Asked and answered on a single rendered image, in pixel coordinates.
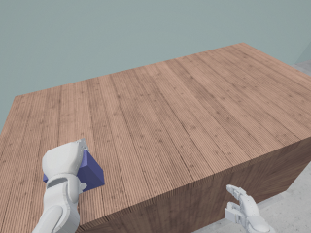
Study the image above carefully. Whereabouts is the table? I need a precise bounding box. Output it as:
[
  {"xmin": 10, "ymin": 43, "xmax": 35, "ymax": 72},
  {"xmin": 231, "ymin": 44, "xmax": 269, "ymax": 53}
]
[{"xmin": 0, "ymin": 42, "xmax": 311, "ymax": 233}]

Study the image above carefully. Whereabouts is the robot left hand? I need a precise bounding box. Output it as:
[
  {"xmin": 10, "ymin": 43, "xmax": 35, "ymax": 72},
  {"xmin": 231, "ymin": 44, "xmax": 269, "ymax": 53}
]
[{"xmin": 42, "ymin": 138, "xmax": 90, "ymax": 194}]

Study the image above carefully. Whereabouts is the robot left forearm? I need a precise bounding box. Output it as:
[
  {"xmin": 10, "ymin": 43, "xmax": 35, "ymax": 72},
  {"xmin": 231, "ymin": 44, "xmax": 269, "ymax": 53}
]
[{"xmin": 32, "ymin": 173, "xmax": 80, "ymax": 233}]

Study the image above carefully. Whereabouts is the robot right forearm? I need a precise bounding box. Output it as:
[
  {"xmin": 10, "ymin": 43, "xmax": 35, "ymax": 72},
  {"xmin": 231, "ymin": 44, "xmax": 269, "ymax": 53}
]
[{"xmin": 245, "ymin": 215, "xmax": 276, "ymax": 233}]

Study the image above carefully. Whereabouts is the sponge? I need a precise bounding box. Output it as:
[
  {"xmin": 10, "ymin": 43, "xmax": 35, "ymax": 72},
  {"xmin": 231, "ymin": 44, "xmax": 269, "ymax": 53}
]
[{"xmin": 43, "ymin": 150, "xmax": 105, "ymax": 192}]

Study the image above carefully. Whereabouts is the robot right hand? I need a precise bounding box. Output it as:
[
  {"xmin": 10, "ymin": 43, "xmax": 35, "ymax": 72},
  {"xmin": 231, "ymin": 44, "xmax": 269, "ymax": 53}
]
[{"xmin": 225, "ymin": 184, "xmax": 261, "ymax": 229}]

